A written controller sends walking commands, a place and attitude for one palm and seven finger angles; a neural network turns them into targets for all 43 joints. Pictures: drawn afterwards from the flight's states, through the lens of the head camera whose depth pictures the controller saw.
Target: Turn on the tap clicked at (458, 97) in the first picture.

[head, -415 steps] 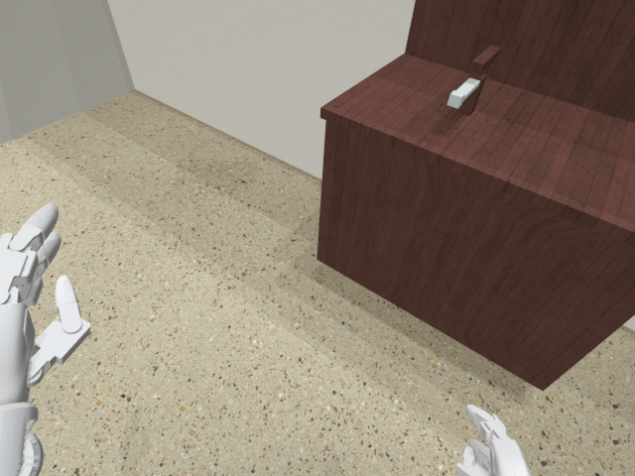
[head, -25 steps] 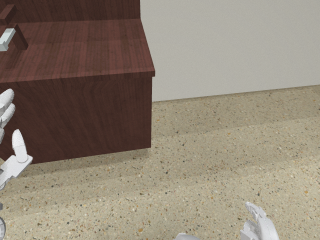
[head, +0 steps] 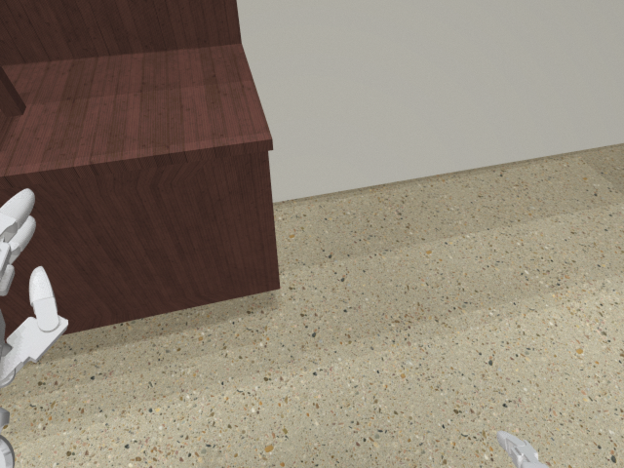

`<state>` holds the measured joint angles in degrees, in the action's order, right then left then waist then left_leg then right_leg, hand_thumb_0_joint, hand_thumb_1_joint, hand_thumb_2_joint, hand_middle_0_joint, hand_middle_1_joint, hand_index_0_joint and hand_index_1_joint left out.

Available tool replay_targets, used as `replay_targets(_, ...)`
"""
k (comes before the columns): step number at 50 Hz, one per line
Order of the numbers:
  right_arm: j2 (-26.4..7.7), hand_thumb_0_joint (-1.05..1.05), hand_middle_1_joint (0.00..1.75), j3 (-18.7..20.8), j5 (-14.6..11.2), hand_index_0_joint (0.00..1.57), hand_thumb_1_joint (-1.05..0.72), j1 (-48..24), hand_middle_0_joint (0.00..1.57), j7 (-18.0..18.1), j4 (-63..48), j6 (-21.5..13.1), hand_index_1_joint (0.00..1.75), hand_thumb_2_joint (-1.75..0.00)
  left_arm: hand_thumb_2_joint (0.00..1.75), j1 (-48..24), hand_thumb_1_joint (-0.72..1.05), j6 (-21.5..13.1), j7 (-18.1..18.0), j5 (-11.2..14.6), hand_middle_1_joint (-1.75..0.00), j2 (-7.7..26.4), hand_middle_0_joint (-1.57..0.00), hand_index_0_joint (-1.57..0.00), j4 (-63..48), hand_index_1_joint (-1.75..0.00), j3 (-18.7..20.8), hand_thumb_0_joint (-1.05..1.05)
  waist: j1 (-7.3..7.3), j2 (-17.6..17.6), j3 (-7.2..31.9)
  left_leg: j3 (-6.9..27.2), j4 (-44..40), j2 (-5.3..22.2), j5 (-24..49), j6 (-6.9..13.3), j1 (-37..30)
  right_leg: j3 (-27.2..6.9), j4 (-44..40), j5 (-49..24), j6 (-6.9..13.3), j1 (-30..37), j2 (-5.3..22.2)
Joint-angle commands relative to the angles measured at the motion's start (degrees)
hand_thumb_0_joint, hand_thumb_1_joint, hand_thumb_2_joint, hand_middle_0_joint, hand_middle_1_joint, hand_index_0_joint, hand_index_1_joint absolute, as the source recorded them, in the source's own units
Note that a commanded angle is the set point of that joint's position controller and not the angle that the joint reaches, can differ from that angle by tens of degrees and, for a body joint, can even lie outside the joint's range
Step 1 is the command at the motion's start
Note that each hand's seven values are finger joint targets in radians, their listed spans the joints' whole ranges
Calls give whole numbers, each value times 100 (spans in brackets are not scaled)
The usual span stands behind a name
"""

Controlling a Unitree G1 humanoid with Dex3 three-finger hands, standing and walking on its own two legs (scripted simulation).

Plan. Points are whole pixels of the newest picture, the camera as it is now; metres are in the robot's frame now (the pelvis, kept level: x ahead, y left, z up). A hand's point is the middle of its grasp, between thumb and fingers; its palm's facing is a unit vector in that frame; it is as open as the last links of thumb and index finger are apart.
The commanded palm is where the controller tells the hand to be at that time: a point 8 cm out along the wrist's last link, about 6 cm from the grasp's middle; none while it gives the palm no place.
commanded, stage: take the last steps up to it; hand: left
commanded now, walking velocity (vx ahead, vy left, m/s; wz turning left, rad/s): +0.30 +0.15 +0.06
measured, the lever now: out of the picture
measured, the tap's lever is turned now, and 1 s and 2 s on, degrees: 0 0 0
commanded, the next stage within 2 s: come to a stop and stand still in 1.30 s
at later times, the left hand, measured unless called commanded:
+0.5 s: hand (54, 265) +0.27 +0.27 +0.17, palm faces +0.40 -0.79 -0.47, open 7.4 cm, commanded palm +0.22 +0.32 +0.18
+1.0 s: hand (62, 175) +0.40 +0.32 +0.17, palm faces +0.42 -0.77 -0.49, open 7.4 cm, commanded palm +0.34 +0.36 +0.18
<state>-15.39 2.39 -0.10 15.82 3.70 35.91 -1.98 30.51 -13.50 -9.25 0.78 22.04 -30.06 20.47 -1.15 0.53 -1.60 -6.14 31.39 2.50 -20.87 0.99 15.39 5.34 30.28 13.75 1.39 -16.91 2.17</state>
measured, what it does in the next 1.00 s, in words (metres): walks ahead: left foot, then right foot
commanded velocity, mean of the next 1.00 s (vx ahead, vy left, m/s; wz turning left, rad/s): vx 0.28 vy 0.15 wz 0.02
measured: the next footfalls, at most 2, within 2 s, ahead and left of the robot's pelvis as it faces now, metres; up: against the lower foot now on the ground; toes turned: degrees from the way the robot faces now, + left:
left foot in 0.58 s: +0.18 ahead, +0.20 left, +0.00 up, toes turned +10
right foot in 0.86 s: +0.24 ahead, -0.01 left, +0.00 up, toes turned -9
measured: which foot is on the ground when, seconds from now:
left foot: down 0.00-0.26, up 0.28-0.56, down 0.58-0.86, up 0.88-1.00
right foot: down 0.00-0.58, up 0.60-0.84, down 0.86-1.00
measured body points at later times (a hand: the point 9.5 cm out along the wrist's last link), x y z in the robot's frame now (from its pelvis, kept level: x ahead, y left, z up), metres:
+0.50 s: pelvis +0.07 +0.03 +0.01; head +0.11 +0.02 +0.45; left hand +0.25 +0.31 +0.19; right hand +0.24 -0.20 -0.10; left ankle +0.12 +0.19 -0.70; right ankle +0.04 -0.08 -0.74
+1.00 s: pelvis +0.19 +0.08 -0.01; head +0.22 +0.05 +0.44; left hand +0.37 +0.36 +0.20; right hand +0.34 -0.15 -0.13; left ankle +0.16 +0.21 -0.64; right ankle +0.20 -0.01 -0.73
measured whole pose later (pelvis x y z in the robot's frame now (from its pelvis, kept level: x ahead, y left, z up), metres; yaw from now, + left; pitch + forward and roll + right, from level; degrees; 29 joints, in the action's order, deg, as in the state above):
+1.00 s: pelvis +0.19 +0.08 -0.01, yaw +2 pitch +0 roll +2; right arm -12.4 0.8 -0.6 10.9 1.7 39.7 -3.5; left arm 26.0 -14.8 -7.5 1.5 20.2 -24.5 21.4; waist 0.2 -2.7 -4.0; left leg -2.4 69.3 1.9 -20.4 -1.0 29.8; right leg 10.0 35.4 18.6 2.4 -16.7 4.3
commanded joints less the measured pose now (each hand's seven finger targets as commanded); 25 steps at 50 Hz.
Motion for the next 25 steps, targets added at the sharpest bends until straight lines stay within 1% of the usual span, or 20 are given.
replay_targets(1,-494,0,30,157,-12,20,-90,-680,20,85,-992,-436,30,-90,90,-792,90,-381,-145,20,-30,745,-20,-20,-1108,-30,536,0,33,-1336,412,1772,-1431,1147,-173,686,-973,-288,1043,1338,-54,-861,42)
replay_targets(2,-377,0,30,113,-25,20,-90,-735,20,75,-890,-472,30,-90,90,-837,90,-421,-106,-27,-30,823,-20,-20,-985,-30,535,0,11,-1829,304,2555,-2003,1648,-979,1030,-632,-47,2188,1909,-152,-1245,-75)
replay_targets(3,-310,0,30,95,2,20,-90,-804,20,69,-853,-541,30,-90,90,-876,90,-416,-97,-85,-30,885,-20,-20,-861,-30,572,0,-8,-1795,-24,2743,-2097,1717,-1277,1243,-173,-228,2760,1694,-136,-1359,67)
replay_targets(4,-303,0,30,103,9,20,-90,-792,20,48,-800,-596,30,-90,90,-887,90,-439,-80,-84,-30,872,-20,-20,-913,-30,550,0,11,-1513,-90,2442,-1918,1587,-973,1252,-144,-263,2682,1529,-160,-1408,186)
replay_targets(5,-304,0,30,127,-16,20,-90,-775,20,43,-751,-656,30,-90,90,-1013,90,-474,-74,-82,-30,1010,-20,-20,-1095,-30,653,0,68,-1202,42,2075,-1724,1440,-581,1180,-261,-170,2409,1436,-201,-1286,202)
replay_targets(7,-333,0,30,132,-17,20,-90,-723,20,13,-702,-696,30,-90,90,-657,90,-436,-57,-15,-30,750,-20,-20,-977,-30,500,0,92,-1207,214,1484,-1368,1174,554,990,-275,125,1523,1417,-235,-691,69)
replay_targets(8,-325,0,30,107,-10,20,-90,-708,20,-7,-700,-703,30,-90,90,-657,90,-425,-57,6,-30,746,-20,-20,-1041,-30,489,0,94,-1261,336,1322,-1146,1082,980,899,-283,264,967,1327,-234,-347,1)
replay_targets(10,-337,0,30,88,-15,20,-90,-735,20,-14,-687,-671,30,-90,90,-564,90,-381,-49,-4,-30,768,-20,-20,-786,-30,524,0,125,-1090,460,896,-547,881,924,630,134,350,-153,652,-157,589,-20)
replay_targets(11,-290,0,30,74,-16,20,-90,-800,20,-21,-686,-624,30,-90,90,-649,90,-380,-54,-19,-30,805,-20,-20,-714,-30,567,0,144,-584,553,715,152,735,684,483,871,-150,-609,421,27,1406,306)
replay_targets(12,-191,0,30,82,-17,20,-90,-761,20,-40,-716,-558,30,-90,90,-698,90,-358,-65,-49,-30,1005,-20,-20,-457,-30,735,0,131,863,595,178,1578,150,26,209,2040,-2010,-1080,592,563,2110,1379)
replay_targets(13,-248,0,30,138,-53,20,-90,-883,20,-82,-807,-556,30,-90,90,-897,90,-342,-58,62,-30,1063,-20,-20,-309,-30,853,0,185,1687,448,267,2967,-159,-831,-28,2730,-3756,-1640,804,1037,1936,2406)
replay_targets(14,-374,0,30,243,-41,20,-90,-859,20,-139,-747,-551,30,-90,90,-1174,90,-406,-10,107,-30,980,-20,-20,-474,-30,707,0,128,1292,140,866,3582,85,-532,-142,2726,-3820,-1904,1264,1192,1376,2552)
replay_targets(15,-324,0,30,165,-42,20,-90,-940,20,-148,-685,-473,30,-90,90,-1033,90,-405,10,120,-30,1112,-20,-20,-326,-30,876,0,124,738,-53,994,3799,229,-376,-161,2809,-3548,-1825,1322,1228,1073,2452)
replay_targets(16,-192,0,30,74,-37,20,-90,-925,20,-157,-653,-402,30,-90,90,-893,90,-468,59,117,-30,884,-20,-20,-396,-30,671,0,107,457,-102,932,3811,337,-16,-189,2716,-2718,-1725,678,1104,985,2232)
replay_targets(17,-150,0,30,12,-30,20,-90,-930,20,-161,-652,-372,30,-90,90,-836,90,-531,57,79,-30,881,-20,-20,-476,-30,679,0,102,447,59,813,3509,407,161,-208,2611,-2015,-1562,-170,976,1077,2026)
replay_targets(18,-145,0,30,3,-27,20,-90,-932,20,-157,-668,-347,30,-90,90,-795,90,-569,52,60,-30,874,-20,-20,-497,-30,684,0,92,616,154,691,3127,452,315,-214,2431,-1458,-1425,-826,850,1112,1872)
replay_targets(19,-144,0,30,6,-21,20,-90,-962,20,-146,-715,-336,30,-90,90,-753,90,-581,42,44,-30,887,-20,-20,-568,-30,688,0,95,702,221,563,2572,451,398,-190,2084,-1153,-1313,-1248,750,977,1742)
replay_targets(21,-74,0,30,12,1,20,-90,-962,20,-116,-835,-365,30,-90,90,-680,90,-577,-6,41,-30,920,-20,-20,-853,-30,713,0,166,763,470,62,1397,278,496,-119,1282,-768,-1134,-1493,656,967,1579)
replay_targets(23,-6,0,30,12,22,20,-90,-1006,20,-104,-944,-425,30,-90,90,-612,90,-500,-72,51,-30,931,-20,-20,-1035,-30,743,0,280,910,575,-360,705,18,616,-74,714,-742,-994,-1554,610,997,1479)
replay_targets(25,0,0,30,41,17,20,-90,-920,20,-48,-972,-473,30,-90,90,-681,90,-438,-130,45,-30,915,-20,-20,-1133,-30,710,0,201,806,642,-554,5,-153,912,-61,34,-655,-767,-1112,474,874,1357)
